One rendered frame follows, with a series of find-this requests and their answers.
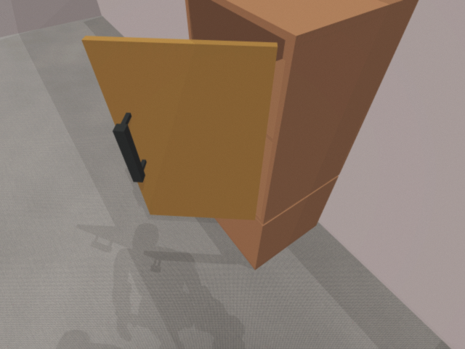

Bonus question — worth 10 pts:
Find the handle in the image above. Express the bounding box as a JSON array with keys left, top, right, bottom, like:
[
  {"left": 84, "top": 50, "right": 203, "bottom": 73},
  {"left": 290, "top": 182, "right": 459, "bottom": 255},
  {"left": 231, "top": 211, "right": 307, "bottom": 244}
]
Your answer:
[{"left": 113, "top": 113, "right": 147, "bottom": 182}]

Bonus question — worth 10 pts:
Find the cupboard door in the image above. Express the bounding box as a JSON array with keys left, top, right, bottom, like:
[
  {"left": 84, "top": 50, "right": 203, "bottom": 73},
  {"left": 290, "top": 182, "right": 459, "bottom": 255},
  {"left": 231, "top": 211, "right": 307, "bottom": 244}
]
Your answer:
[{"left": 82, "top": 36, "right": 278, "bottom": 220}]

